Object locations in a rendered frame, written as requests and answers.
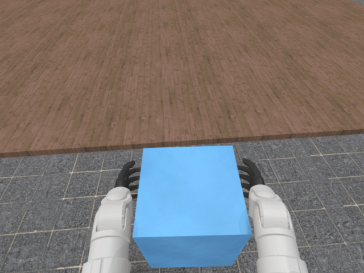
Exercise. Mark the carton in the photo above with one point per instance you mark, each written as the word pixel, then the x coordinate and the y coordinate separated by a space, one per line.
pixel 190 209

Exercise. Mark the robot left hand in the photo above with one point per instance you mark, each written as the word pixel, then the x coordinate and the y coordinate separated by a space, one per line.
pixel 124 180

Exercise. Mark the robot right hand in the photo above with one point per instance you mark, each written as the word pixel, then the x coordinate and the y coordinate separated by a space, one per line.
pixel 254 177

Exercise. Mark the right robot forearm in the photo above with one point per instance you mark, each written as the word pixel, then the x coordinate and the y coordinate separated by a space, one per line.
pixel 274 233

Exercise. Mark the left robot forearm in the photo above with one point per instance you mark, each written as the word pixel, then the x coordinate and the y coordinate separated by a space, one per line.
pixel 109 244

